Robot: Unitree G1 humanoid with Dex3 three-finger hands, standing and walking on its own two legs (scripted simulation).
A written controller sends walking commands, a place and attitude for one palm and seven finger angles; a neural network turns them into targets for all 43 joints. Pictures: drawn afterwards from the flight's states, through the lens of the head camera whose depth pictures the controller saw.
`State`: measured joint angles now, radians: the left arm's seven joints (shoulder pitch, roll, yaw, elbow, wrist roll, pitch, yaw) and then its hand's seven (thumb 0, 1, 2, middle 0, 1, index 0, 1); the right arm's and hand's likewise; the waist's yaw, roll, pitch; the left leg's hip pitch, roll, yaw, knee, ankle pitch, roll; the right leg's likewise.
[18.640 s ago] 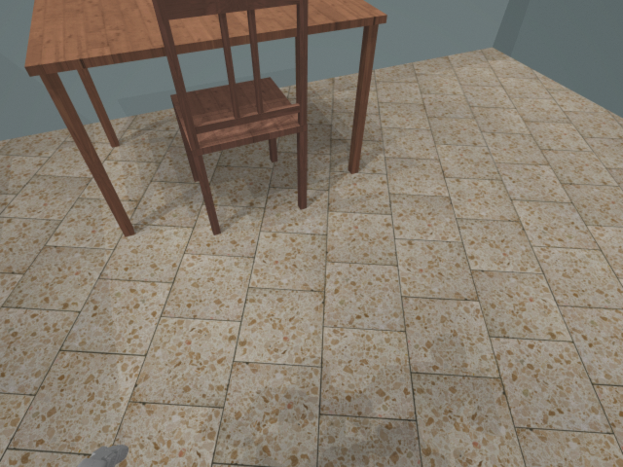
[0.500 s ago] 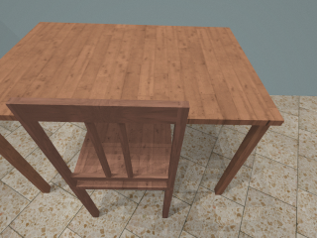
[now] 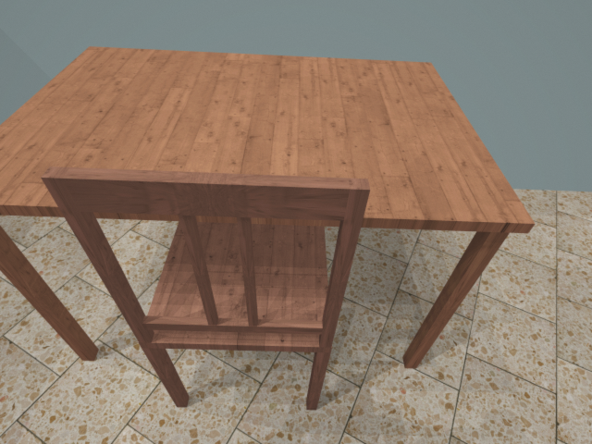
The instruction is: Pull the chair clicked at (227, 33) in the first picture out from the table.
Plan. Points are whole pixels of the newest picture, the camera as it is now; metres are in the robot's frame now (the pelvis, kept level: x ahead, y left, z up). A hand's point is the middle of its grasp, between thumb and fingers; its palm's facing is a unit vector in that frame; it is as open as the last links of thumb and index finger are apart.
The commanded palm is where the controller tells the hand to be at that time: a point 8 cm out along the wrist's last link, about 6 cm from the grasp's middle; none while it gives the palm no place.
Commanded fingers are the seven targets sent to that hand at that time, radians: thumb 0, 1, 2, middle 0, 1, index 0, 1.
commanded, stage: come to a stop and stand still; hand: left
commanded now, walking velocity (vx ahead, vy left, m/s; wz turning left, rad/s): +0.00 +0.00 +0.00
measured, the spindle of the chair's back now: (202, 275) +0.41 +0.19 -0.06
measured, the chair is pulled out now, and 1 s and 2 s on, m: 0.00 0.00 0.00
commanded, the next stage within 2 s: look again from close up in 0.52 s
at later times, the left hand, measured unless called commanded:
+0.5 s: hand out of the picture +0.03 +0.18 -0.17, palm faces +0.01 -0.99 -0.16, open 7.3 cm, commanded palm none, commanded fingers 0.00 0.90 0.90 -0.20 -0.30 -0.20 -0.30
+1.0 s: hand out of the picture +0.01 +0.19 -0.17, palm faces +0.01 -0.99 -0.16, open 7.4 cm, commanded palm none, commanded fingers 0.00 0.90 0.90 -0.20 -0.30 -0.20 -0.30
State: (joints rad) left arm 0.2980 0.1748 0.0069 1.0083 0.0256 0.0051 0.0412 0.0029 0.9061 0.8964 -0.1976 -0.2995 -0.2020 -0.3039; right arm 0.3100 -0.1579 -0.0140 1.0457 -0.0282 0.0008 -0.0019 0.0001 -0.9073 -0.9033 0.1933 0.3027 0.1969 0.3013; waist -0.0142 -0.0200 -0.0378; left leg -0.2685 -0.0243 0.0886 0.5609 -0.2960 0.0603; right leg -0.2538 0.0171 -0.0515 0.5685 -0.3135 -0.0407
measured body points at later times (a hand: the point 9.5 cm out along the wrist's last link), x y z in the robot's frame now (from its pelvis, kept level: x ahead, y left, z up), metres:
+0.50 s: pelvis +0.03 +0.02 +0.01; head +0.03 +0.03 +0.46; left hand +0.03 +0.23 -0.16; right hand +0.05 -0.21 -0.14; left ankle +0.01 +0.08 -0.73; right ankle -0.01 -0.10 -0.73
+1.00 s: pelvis +0.02 +0.03 +0.01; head +0.02 +0.05 +0.46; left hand +0.01 +0.24 -0.16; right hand +0.01 -0.20 -0.14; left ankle +0.01 +0.08 -0.73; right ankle -0.01 -0.10 -0.73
